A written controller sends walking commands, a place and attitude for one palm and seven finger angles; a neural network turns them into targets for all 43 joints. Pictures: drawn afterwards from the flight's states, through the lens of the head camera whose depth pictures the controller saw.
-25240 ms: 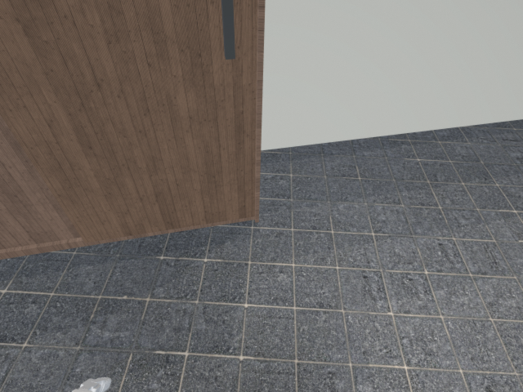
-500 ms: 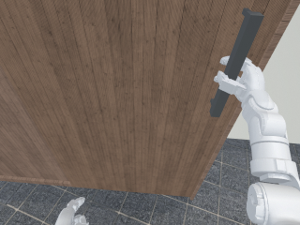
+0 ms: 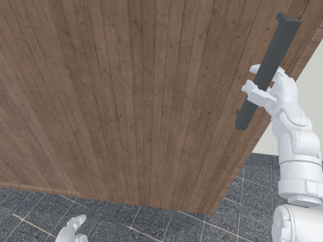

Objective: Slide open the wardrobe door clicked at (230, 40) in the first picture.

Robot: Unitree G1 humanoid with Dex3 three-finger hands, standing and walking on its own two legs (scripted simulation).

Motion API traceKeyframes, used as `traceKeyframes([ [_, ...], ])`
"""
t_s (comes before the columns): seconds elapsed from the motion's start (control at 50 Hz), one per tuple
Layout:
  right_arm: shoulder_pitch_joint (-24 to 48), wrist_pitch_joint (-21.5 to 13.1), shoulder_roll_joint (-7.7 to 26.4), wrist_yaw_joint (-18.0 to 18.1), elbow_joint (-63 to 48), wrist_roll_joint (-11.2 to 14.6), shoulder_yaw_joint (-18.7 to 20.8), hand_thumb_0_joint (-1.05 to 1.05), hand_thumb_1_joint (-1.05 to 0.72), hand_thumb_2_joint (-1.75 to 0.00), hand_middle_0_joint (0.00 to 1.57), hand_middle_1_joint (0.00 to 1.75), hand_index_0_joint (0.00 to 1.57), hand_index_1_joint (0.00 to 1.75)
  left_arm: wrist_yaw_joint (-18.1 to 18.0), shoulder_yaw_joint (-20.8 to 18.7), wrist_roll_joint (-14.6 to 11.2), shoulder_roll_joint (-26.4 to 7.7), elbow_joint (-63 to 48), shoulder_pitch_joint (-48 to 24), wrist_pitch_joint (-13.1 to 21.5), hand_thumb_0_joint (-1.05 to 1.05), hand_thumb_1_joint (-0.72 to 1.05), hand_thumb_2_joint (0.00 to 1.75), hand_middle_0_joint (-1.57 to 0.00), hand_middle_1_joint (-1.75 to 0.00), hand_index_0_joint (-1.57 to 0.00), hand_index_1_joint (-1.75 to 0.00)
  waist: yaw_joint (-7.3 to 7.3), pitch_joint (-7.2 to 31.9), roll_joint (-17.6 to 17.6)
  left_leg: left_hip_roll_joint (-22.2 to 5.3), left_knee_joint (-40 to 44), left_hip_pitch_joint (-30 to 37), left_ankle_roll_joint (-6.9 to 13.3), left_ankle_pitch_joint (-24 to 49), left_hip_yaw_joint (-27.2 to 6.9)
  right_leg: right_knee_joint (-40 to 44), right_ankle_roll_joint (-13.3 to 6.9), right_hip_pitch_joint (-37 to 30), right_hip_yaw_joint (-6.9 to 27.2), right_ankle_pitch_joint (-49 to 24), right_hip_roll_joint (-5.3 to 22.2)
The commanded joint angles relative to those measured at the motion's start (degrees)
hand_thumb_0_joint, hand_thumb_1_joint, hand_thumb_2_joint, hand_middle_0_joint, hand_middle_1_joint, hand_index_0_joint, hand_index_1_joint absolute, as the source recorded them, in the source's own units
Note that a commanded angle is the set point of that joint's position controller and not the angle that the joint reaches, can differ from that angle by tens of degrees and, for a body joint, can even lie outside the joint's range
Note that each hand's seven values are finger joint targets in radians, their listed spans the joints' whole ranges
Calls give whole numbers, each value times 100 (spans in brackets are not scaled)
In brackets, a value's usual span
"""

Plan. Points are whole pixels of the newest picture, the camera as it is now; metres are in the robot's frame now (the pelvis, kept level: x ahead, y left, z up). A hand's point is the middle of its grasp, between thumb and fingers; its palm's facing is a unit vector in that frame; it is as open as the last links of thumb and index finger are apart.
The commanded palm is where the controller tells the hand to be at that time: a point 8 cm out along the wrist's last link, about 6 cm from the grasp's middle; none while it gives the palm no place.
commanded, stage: grip the handle and tug to test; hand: right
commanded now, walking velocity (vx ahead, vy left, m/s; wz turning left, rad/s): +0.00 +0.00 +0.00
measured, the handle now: (257, 79) +0.46 -0.18 +0.23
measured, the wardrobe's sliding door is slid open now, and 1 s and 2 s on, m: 0.00 0.04 0.14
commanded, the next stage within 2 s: tug the door sideways, standing still in 0.02 s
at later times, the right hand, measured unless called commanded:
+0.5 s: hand (251, 91) +0.41 -0.16 +0.22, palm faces +0.09 +1.00 -0.01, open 6.1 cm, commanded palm +0.39 -0.17 +0.22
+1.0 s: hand (235, 92) +0.41 -0.12 +0.21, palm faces +0.04 +0.99 -0.09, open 6.4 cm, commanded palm +0.39 -0.15 +0.22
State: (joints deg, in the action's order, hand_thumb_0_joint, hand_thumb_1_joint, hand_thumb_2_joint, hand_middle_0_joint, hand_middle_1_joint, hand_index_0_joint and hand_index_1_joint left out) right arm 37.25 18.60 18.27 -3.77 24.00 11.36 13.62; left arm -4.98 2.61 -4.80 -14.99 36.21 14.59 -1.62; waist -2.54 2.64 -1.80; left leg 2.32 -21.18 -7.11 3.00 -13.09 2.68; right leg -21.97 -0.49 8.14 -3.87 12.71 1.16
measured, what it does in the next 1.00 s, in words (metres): stands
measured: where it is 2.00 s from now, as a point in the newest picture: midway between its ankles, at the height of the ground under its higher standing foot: outside the picture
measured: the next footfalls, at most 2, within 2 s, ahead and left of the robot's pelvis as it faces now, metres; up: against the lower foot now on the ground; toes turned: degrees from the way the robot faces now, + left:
left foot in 1.22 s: +0.08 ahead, +0.14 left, +0.00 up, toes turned +0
right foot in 1.50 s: +0.03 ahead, -0.04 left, +0.00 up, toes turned -14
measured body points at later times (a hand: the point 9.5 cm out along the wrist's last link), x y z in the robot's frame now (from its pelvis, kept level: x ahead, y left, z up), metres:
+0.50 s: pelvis +0.02 -0.01 +0.00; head +0.01 +0.01 +0.45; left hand +0.21 +0.21 -0.09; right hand +0.40 -0.21 +0.22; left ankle -0.02 +0.08 -0.74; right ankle -0.01 -0.12 -0.74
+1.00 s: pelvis +0.00 -0.02 -0.01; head +0.00 +0.00 +0.44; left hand +0.17 +0.19 -0.11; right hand +0.41 -0.17 +0.22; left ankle -0.02 +0.08 -0.74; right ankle -0.01 -0.12 -0.75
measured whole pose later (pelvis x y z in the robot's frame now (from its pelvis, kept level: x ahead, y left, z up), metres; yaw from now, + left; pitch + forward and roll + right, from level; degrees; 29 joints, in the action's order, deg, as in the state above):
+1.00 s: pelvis +0.00 -0.02 -0.01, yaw -2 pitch +1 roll +0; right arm 41.1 8.8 10.4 6.0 23.7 7.8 0.4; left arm -3.3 2.8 -1.5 -11.3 37.7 9.3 -2.2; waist 0.4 1.8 -1.8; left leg -0.4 -30.2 -13.2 0.7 -17.4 3.3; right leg -28.3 -2.3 13.6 -2.9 15.6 -1.3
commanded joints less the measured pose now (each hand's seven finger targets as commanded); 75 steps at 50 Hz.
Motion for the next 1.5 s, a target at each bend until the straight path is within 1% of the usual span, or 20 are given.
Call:
traceKeyframes([
  [0.0, 2223, -232, 1233, -120, -1831, 99, 376, 0, -90, -90, 45, 140, 45, 140, -18, -243, 22, -658, -994, -927, 304, 0, 90, 90, -20, -30, -20, -30, 354, 1582, 193, -217, 128, 541, -144, 2166, -259, 42, -304, -529, 281, -1561, -115],
  [0.1, 1958, 40, 1246, -141, -1992, 135, 447, 0, -90, -90, 45, 140, 45, 140, -18, -228, 32, -653, -1009, -997, 231, 0, 90, 90, -20, -30, -20, -30, 365, 1561, 386, -231, 45, 636, -183, 2603, -237, -8, -302, -462, 246, -1767, -145],
  [0.14, 2532, 112, 879, -124, -1901, 150, 57, 0, -90, -90, 45, 140, 45, 140, -30, -241, 30, -664, -902, -943, 237, 0, 90, 90, -20, -30, -20, -30, 160, 1368, 355, -216, 97, 348, -200, 2494, -222, -77, -305, -557, 244, -1735, -135],
  [0.28, 2870, 299, -32, 93, -2272, 63, -616, 0, -90, -90, 45, 140, 45, 140, 38, -254, 72, -544, -816, -976, 261, 0, 90, 90, -20, -30, -20, -30, 81, 1703, -78, -190, -64, 73, -123, 2655, -147, -297, -269, -991, 376, -2265, -151],
  [0.62, 3710, 196, -1657, 346, -2245, -64, -2085, 0, -90, -90, 45, 140, 45, 140, 204, -205, 187, -375, -655, -1035, 237, 0, 90, 90, -20, -30, -20, -30, -134, 1714, 59, -155, -275, -557, -49, 2064, 40, -448, -122, -1504, 799, -2611, -3],
  [0.84, 4251, -12, -1967, 648, -1766, -109, -2289, 0, -90, -90, 45, 140, 45, 140, 287, -233, 238, -363, -477, -956, 300, 0, 90, 90, -20, -30, -20, -30, -149, 1754, 25, -119, -273, -729, -6, 1516, 89, -349, 20, -1509, 957, -2297, 31],
  [0.86, 3957, -911, 1053, 961, -1754, -498, -345, 0, -90, -90, 45, 140, 45, 140, 163, -283, 307, -716, -579, -1068, 232, 0, 90, 90, -20, -30, -20, -30, 167, 1412, -36, -337, -201, -939, -269, 799, -164, -374, -310, -693, 1059, -1890, 428],
  [0.88, 3364, -1238, -23, 944, -1300, -575, -1095, 0, -90, -90, 45, 140, 45, 140, 141, -255, 359, -489, -501, -1023, 149, 0, 90, 90, -20, -30, -20, -30, 129, 1247, 190, -387, -312, -730, -313, 601, -138, -287, -346, -468, 1070, -1315, 438],
  [0.92, 3269, -1645, -634, 865, -1286, -495, -1530, 0, -90, -90, 45, 140, 45, 140, 112, -263, 369, -398, -592, -1038, 185, 0, 90, 90, -20, -30, -20, -30, 79, 1269, -63, -324, -722, -950, -318, 136, -84, 17, -417, -455, 1494, -459, 794],
  [1.0, 3627, -2101, -492, 855, -1614, -442, -1501, 0, -90, -90, 45, 140, 45, 140, 23, -366, 401, -342, -661, -1062, 239, 0, 90, 90, -20, -30, -20, -30, 34, 1276, -567, -221, -2665, -2263, -244, -1340, -423, 445, -1125, -1197, 2932, -367, 1896],
  [1.06, 3668, -2198, -204, 898, -1859, -425, -1225, 0, -90, -90, 45, 140, 45, 140, 34, -425, 355, -364, -640, -1027, 220, 0, 90, 90, -20, -30, -20, -30, 93, 1384, -235, -396, -2839, -2651, -220, -1509, -627, -16, -1290, -1758, 2661, -1721, 2126],
  [1.14, 3680, -2347, -128, 834, -1998, -490, -1188, 0, -90, -90, 45, 140, 45, 140, 62, -474, 297, -423, -701, -918, 198, 0, 90, 90, -20, -30, -20, -30, 76, 1626, -413, -239, -1081, -1015, -236, -695, -83, -841, -727, -1096, 1103, -2351, 1553],
  [1.18, 3674, -2442, -26, 762, -2015, -537, -1134, 0, -90, -90, 45, 140, 45, 140, 60, -507, 240, -416, -765, -905, 216, 0, 90, 90, -20, -30, -20, -30, 66, 1616, -105, -382, -133, 89, -192, 472, -142, -1527, -362, -180, 408, -1606, 996],
  [1.22, 3590, -2519, 429, 827, -2061, -638, -801, 0, -90, -90, 45, 140, 45, 140, 24, -482, 244, -253, -807, -1124, 219, 0, 90, 90, -20, -30, -20, -30, 181, 1449, 1415, -1710, 218, 859, 418, 1463, -1511, -2765, -29, 1539, 0, 960, 163],
  [1.28, 3322, -2529, 470, 863, -1936, -653, -723, 0, -90, -90, 45, 140, 45, 140, 21, -554, 214, -249, -661, -1257, 311, 0, 90, 90, -20, -30, -20, -30, 449, 764, 1161, -2240, 247, 331, 1037, 1420, -2185, -4434, 45, 2163, 600, 2005, 201],
  [1.32, 3513, -2728, 310, 884, -2235, -713, -822, 0, -90, -90, 45, 140, 45, 140, 25, -449, 298, -161, -575, -1105, 339, 0, 90, 90, -20, -30, -20, -30, 335, 1093, 602, -1949, -139, 626, 993, 2473, -1475, -4057, 80, 1942, 394, 1678, 259],
  [1.4, 3603, -2913, 26, 886, -2573, -712, -1092, 0, -90, -90, 45, 140, 45, 140, 14, -483, 304, -137, -671, -1084, 324, 0, 90, 90, -20, -30, -20, -30, 274, 1676, 849, -1442, -611, 836, 682, 3065, -730, -1800, 143, 963, -225, 713, 182],
  [1.44, 3636, -2963, -180, 847, -2773, -668, -1401, 0, -90, -90, 45, 140, 45, 140, -29, -576, 253, -224, -653, -1001, 366, 0, 90, 90, -20, -30, -20, -30, 115, 1918, 593, -1230, -1263, 162, 290, 3065, -498, -435, 24, -404, -142, -408, 503],
  [1.46, 3760, -3002, -343, 804, -2844, -631, -1573, 0, -90, -90, 45, 140, 45, 140, 12, -647, 237, -352, -689, -866, 376, 0, 90, 90, -20, -30, -20, -30, -10, 2133, -36, -893, -2124, -1044, -117, 2257, -196, -68, -355, -1783, 741, -1922, 1318],
  [1.48, 3894, -2994, -546, 744, -2951, -537, -1702, 0, -90, -90, 45, 140, 45, 140, 101, -768, 229, -558, -792, -891, 396, 0, 90, 90, -20, -30, -20, -30, -46, 2326, -1464, -241, -3659, -2994, -483, -825, -315, -430, -1230, -3164, 2765, -4591, 2945],
])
